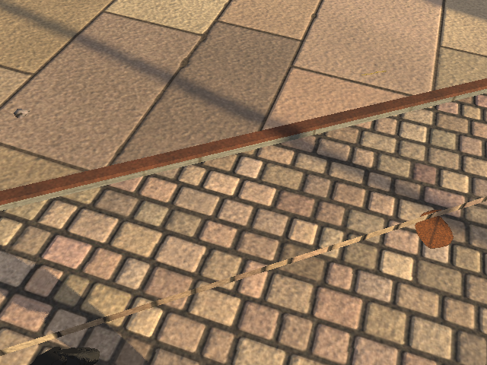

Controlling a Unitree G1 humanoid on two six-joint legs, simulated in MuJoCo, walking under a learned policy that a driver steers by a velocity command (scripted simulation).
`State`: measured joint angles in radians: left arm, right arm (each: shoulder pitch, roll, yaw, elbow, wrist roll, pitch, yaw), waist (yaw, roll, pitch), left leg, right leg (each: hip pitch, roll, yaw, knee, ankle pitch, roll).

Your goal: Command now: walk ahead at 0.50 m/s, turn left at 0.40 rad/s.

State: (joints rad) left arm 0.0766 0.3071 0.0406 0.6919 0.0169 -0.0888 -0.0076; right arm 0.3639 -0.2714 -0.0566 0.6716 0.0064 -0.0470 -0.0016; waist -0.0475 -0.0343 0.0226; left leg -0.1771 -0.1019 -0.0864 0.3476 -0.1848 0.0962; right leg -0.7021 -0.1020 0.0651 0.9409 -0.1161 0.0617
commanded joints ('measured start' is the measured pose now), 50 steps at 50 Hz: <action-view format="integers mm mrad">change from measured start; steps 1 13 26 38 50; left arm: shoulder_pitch -47 389 88 72 -123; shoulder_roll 17 145 139 102 53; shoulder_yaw -2 75 59 29 17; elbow -42 35 27 -25 -81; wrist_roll -9 -8 -36 -18 -21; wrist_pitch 0 -8 -16 -19 49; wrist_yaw -6 -21 -14 -1 -1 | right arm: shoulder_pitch -18 32 -154 -73 -63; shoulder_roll -136 -119 -89 -178 -195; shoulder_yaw -33 -5 -1 -49 -60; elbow -52 10 16 3 -13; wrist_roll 0 8 4 5 20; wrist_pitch -15 1 16 -18 57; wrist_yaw -13 -20 19 19 -53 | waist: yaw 0 228 16 26 11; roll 110 -149 -88 110 149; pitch -13 -421 -40 -80 -95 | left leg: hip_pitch -61 -338 -195 209 59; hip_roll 199 70 174 362 250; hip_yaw -141 -34 84 -361 -239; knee -132 761 410 -40 63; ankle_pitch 134 91 10 362 485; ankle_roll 140 -101 -70 208 79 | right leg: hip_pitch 98 1089 451 -40 202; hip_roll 39 -171 -112 47 147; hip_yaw -42 391 31 -13 -12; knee -185 -534 -814 236 -326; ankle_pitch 178 -216 -49 -317 -52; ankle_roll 19 -301 -233 -45 14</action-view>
